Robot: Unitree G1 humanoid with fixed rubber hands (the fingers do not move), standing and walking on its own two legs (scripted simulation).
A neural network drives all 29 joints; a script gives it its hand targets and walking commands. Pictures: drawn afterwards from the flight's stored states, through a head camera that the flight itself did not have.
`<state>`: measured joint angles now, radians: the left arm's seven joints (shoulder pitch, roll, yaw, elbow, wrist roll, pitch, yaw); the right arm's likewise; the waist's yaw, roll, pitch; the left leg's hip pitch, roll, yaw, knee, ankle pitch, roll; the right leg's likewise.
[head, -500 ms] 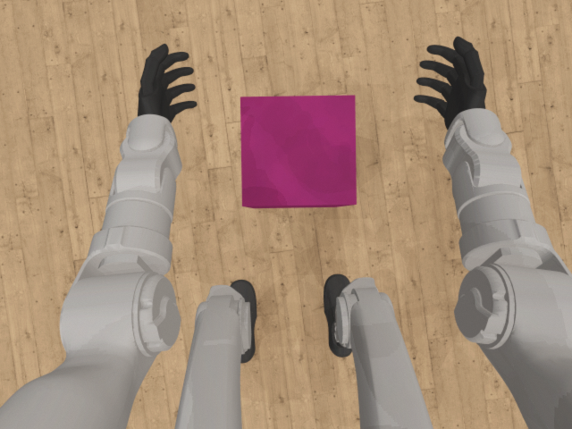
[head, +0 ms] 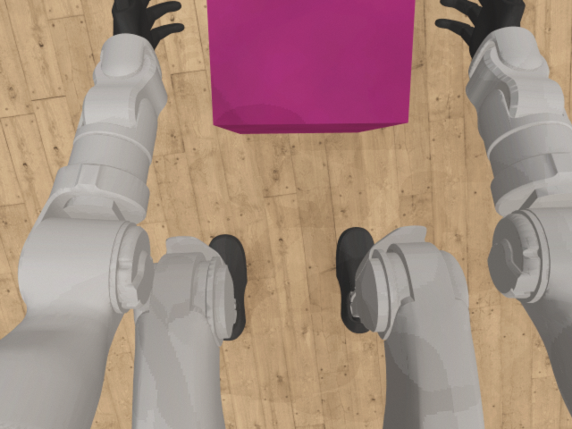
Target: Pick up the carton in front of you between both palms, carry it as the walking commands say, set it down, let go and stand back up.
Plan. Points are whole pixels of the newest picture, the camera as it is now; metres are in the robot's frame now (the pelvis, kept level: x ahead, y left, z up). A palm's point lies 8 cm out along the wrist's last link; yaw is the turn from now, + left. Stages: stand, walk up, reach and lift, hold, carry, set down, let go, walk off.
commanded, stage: reach and lift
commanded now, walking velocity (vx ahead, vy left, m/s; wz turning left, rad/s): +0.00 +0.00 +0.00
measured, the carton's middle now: (303, 54) +0.54 -0.03 -0.27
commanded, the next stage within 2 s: none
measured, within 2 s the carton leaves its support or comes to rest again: leaves its support in 0.98 s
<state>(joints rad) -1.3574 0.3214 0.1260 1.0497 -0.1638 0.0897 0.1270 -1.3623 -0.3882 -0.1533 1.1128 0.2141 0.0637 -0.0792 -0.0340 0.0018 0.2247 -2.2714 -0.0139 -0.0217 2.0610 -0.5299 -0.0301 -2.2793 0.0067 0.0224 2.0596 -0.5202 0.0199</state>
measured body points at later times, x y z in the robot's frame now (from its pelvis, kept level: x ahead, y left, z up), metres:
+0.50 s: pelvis +0.01 +0.00 -0.03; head +0.37 -0.01 +0.23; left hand +0.56 +0.14 -0.21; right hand +0.54 -0.20 -0.21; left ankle +0.12 +0.13 -0.36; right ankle +0.12 -0.12 -0.36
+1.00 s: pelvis +0.00 +0.00 -0.04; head +0.36 -0.01 +0.23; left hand +0.56 +0.13 -0.20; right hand +0.55 -0.18 -0.20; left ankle +0.12 +0.13 -0.36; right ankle +0.12 -0.12 -0.36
